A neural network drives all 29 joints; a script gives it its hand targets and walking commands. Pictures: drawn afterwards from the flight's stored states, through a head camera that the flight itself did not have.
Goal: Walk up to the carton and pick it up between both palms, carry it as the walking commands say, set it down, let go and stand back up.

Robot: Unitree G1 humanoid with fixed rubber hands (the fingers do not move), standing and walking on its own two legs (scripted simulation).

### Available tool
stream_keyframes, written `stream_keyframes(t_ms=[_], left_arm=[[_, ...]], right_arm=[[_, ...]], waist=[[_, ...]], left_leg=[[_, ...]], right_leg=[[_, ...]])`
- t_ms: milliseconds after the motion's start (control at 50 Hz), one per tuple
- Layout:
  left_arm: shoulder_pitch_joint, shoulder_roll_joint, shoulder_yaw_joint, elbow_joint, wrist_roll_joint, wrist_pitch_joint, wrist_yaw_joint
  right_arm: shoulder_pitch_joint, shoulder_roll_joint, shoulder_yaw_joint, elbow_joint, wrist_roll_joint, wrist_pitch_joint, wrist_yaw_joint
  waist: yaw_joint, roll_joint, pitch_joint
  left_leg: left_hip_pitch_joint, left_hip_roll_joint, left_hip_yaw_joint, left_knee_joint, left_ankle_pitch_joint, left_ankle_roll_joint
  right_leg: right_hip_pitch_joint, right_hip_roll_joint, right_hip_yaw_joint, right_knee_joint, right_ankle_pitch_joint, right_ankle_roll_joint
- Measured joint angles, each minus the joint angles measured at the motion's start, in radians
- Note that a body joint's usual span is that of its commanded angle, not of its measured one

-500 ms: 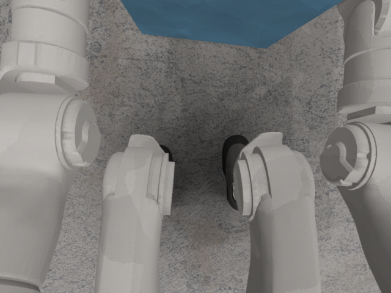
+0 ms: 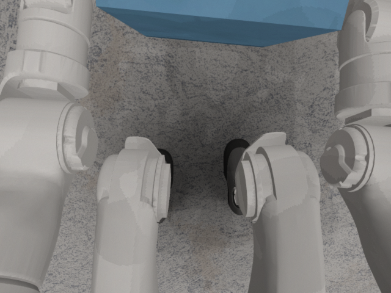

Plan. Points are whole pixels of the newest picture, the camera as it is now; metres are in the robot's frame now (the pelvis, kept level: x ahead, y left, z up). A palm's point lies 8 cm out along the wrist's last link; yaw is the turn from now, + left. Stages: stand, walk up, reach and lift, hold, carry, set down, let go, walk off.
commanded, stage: set down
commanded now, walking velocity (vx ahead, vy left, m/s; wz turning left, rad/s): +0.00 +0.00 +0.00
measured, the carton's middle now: out of the picture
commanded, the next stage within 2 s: none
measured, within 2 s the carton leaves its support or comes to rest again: neither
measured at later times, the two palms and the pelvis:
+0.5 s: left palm out of the picture +0.59 +0.14 -0.17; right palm out of the picture +0.55 -0.21 -0.16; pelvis +0.00 +0.00 -0.01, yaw +0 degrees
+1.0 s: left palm out of the picture +0.59 +0.15 -0.18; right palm out of the picture +0.55 -0.24 -0.17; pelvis +0.00 +0.00 -0.01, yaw +0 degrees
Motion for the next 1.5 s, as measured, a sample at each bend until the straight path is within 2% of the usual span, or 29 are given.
stream_keyframes(t_ms=[120, 440, 580, 700, 820, 1120, 1240, 1500], left_arm=[[-0.015, 0.009, -0.004, 0.04, 0.001, -0.013, -0.011], [-0.023, 0.023, -0.028, 0.068, -0.011, -0.026, -0.034], [-0.03, 0.04, -0.072, 0.079, -0.017, -0.052, -0.01], [-0.046, 0.056, -0.15, 0.081, -0.056, -0.053, 0.03], [-0.049, 0.067, -0.155, 0.09, -0.072, -0.055, 0.04], [0.002, 0.144, -0.175, 0.021, -0.131, -0.031, 0.022], [-0.007, 0.171, -0.182, -0.053, -0.15, 0.009, 0.023], [-0.008, 0.187, -0.136, -0.187, -0.129, 0.136, 0.011]], right_arm=[[-0.013, 0.0, 0.006, 0.033, -0.005, -0.01, -0.004], [-0.024, -0.009, 0.003, 0.074, -0.006, -0.028, 0.023], [-0.041, -0.011, 0.015, 0.12, -0.001, -0.075, 0.025], [-0.061, -0.021, 0.049, 0.14, 0.033, -0.095, -0.018], [-0.071, -0.035, 0.054, 0.163, 0.055, -0.103, -0.032], [-0.007, -0.114, 0.095, 0.098, 0.131, -0.072, -0.024], [-0.015, -0.124, 0.107, 0.002, 0.159, -0.027, -0.032], [-0.011, -0.146, 0.064, -0.156, 0.124, 0.107, -0.017]], waist=[[-0.003, -0.005, -0.001], [-0.004, -0.009, -0.001], [-0.008, -0.019, 0.001], [-0.007, -0.021, 0.003], [-0.011, -0.028, 0.002], [-0.013, -0.029, 0.003], [-0.015, -0.033, 0.005], [-0.021, -0.013, 0.004]], left_leg=[[-0.003, 0.004, 0.002, 0.01, 0.003, 0.0], [-0.012, 0.016, 0.007, 0.029, 0.003, 0.01], [-0.014, 0.022, 0.006, 0.026, 0.0, 0.012], [-0.014, 0.025, 0.003, 0.025, -0.009, 0.012], [-0.016, 0.029, 0.002, 0.029, -0.018, 0.011], [-0.031, 0.047, 0.012, 0.035, -0.003, 0.02], [-0.02, 0.055, 0.014, 0.016, 0.005, 0.024], [0.122, 0.055, 0.01, -0.163, 0.025, 0.026]], right_leg=[[-0.004, -0.003, -0.003, 0.01, 0.003, -0.004], [-0.01, -0.008, -0.007, 0.026, 0.004, -0.004], [-0.012, -0.009, -0.01, 0.021, 0.004, -0.005], [-0.013, -0.009, -0.014, 0.019, -0.004, -0.008], [-0.017, -0.012, -0.018, 0.023, -0.011, -0.013], [-0.034, -0.029, -0.026, 0.031, 0.004, -0.029], [-0.025, -0.024, -0.024, 0.01, 0.017, -0.026], [0.118, -0.016, -0.008, -0.165, 0.033, -0.018]])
